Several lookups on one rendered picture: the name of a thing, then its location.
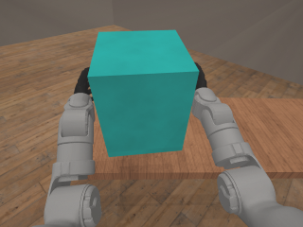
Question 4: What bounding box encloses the robot left hand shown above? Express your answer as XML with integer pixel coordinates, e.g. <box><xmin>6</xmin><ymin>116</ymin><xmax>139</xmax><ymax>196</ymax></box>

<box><xmin>74</xmin><ymin>67</ymin><xmax>94</xmax><ymax>101</ymax></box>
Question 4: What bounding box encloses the left robot forearm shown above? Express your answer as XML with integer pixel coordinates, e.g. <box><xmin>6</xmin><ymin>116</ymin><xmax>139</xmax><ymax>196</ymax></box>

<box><xmin>44</xmin><ymin>93</ymin><xmax>96</xmax><ymax>223</ymax></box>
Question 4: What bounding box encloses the right robot upper arm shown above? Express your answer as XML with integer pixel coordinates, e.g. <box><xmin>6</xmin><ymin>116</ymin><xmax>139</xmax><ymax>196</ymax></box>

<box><xmin>217</xmin><ymin>165</ymin><xmax>303</xmax><ymax>227</ymax></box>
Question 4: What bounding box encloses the robot right hand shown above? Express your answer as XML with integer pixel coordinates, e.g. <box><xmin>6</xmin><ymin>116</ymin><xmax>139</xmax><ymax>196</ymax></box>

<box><xmin>194</xmin><ymin>62</ymin><xmax>207</xmax><ymax>91</ymax></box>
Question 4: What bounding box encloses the table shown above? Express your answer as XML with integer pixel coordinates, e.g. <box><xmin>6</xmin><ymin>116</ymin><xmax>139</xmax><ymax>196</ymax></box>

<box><xmin>85</xmin><ymin>97</ymin><xmax>303</xmax><ymax>180</ymax></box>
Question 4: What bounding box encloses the right robot forearm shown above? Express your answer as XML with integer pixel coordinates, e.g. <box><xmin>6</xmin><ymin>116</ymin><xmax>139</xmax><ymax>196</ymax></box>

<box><xmin>191</xmin><ymin>87</ymin><xmax>276</xmax><ymax>198</ymax></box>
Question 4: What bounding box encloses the carton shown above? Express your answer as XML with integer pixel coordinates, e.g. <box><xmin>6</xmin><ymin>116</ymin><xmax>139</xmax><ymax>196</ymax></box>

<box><xmin>87</xmin><ymin>29</ymin><xmax>200</xmax><ymax>157</ymax></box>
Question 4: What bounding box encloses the left robot upper arm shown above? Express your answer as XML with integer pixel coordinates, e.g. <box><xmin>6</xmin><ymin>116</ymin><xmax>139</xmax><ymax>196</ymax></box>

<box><xmin>31</xmin><ymin>183</ymin><xmax>102</xmax><ymax>227</ymax></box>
